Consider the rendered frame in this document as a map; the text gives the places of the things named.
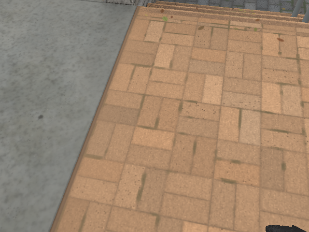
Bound stairs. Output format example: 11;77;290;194
147;0;309;23

